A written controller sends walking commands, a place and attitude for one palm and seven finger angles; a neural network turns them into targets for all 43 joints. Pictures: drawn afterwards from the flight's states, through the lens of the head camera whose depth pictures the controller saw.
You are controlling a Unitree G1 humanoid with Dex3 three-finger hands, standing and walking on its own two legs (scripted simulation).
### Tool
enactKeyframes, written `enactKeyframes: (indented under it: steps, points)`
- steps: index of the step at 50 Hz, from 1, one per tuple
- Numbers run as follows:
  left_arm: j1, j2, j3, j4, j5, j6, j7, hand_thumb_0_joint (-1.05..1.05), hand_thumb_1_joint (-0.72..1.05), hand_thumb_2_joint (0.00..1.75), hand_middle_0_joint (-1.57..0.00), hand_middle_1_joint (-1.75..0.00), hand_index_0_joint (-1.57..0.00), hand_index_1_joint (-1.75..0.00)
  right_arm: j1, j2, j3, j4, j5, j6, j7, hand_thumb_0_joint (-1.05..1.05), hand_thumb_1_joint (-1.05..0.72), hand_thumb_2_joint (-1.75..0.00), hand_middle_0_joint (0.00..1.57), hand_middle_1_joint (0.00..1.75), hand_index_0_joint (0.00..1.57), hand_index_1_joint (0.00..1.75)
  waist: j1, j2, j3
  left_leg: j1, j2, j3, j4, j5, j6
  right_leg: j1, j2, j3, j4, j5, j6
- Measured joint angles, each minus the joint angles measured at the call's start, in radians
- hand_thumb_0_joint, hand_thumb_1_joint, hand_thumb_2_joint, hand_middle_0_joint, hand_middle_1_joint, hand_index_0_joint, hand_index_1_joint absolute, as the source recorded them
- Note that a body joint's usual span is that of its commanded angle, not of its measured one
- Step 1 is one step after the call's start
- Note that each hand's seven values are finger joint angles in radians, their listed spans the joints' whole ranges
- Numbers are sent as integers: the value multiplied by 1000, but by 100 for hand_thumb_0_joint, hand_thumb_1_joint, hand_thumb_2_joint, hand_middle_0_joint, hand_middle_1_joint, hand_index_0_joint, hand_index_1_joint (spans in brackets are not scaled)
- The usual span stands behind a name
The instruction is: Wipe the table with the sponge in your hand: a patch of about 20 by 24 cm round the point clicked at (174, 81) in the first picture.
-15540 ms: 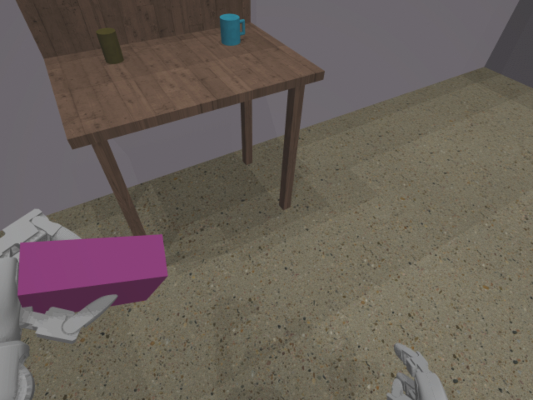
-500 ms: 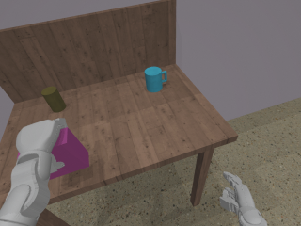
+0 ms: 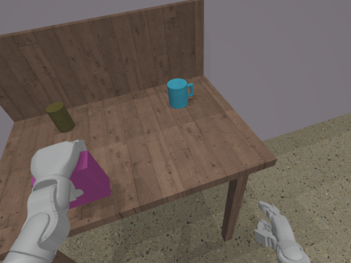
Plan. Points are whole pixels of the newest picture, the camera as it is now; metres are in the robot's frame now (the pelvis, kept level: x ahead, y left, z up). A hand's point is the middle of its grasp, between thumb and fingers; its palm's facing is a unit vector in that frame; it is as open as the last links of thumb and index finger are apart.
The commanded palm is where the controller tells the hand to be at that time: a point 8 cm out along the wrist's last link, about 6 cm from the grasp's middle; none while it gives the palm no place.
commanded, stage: move the sponge above the wiping area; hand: left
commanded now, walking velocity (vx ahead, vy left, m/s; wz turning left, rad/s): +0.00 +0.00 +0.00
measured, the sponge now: (80, 186) +0.25 +0.28 +0.05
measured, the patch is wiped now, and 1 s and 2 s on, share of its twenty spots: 0.00 0.00 0.00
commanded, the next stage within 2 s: lower the sponge onto the table in 0.98 s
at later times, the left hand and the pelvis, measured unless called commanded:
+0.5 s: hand (72, 173) +0.26 +0.29 +0.09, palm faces +0.01 -0.06 -1.00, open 9.1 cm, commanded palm +0.24 +0.29 +0.15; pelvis +0.00 -0.01 +0.00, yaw +0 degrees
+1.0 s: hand (67, 174) +0.26 +0.30 +0.09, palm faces +0.01 -0.07 -1.00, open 9.1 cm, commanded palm +0.24 +0.30 +0.16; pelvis +0.00 +0.00 +0.00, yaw +1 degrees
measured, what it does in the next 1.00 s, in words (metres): stands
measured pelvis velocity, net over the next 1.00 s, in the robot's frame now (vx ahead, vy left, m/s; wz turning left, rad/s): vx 0.00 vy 0.00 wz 0.01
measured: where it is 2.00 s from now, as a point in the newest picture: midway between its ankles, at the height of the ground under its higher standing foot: outside the picture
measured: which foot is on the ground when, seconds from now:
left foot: down 0.00-1.00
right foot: down 0.00-1.00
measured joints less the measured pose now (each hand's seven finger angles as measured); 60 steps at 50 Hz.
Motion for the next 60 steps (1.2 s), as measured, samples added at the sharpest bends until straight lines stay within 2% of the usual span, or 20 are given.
enactKeyframes:
  steps: [7, 19, 28, 42, 46, 52, 60]
  points:
    - [15, 11, 16, 20, -6, -7, 0, 0, -42, 106, -83, -142, -84, -142, 14, -14, -9, 0, 3, 0, -5, 2, -90, -90, 20, 30, 20, 30, -2, -3, 0, -7, 4, -4, 12, -7, -3, -4, 4, -4, 7, -5, -3]
    - [-33, 10, 17, 114, 1, -74, 24, 0, -42, 106, -83, -142, -84, -142, 27, -12, -19, 17, 6, -16, -23, 2, -90, -90, 20, 30, 20, 30, -5, -10, 2, -17, 8, -11, 14, -4, -8, -11, 7, -11, 6, -3, -8]
    - [-45, 2, 29, 139, -1, -74, 31, 0, -42, 106, -83, -142, -84, -142, 38, -10, -23, 14, 8, -17, -17, 2, -90, -90, 20, 30, 20, 30, -15, -6, -6, -26, 9, -7, 15, -5, -8, -21, 9, -7, 7, -2, -8]
    - [-19, 20, 43, 108, -13, -53, 22, 0, -42, 106, -83, -142, -84, -142, 29, -17, -23, 14, 10, -19, -21, 2, -90, -90, 20, 30, 20, 30, -7, -6, -4, -18, 6, -10, 20, -10, -5, -9, 6, -9, 8, -6, -4]
    - [-37, 22, 32, 122, -10, -65, 6, 0, -42, 106, -83, -142, -84, -142, 24, -17, -20, 12, 10, -24, -27, 2, -90, -90, 20, 30, 20, 30, -3, -7, 0, -18, 3, -14, 18, -7, -3, -7, 3, -13, 3, -4, -3]
    - [-53, 17, 26, 126, -3, -93, 13, 0, -42, 106, -83, -142, -84, -142, 19, -6, -16, 12, 7, -25, -26, 2, -90, -90, 20, 30, 20, 30, -2, -10, 0, -17, 2, -13, 12, -4, -1, -4, 2, -12, -7, 1, -1]
    - [-58, 10, 33, 113, 0, -62, 16, 0, -42, 106, -83, -142, -84, -142, 21, -2, -13, 11, 7, -15, -14, 2, -90, -90, 20, 30, 20, 30, -6, -8, -4, -16, 0, -7, 2, -2, 3, -6, 0, -5, -15, 5, 3]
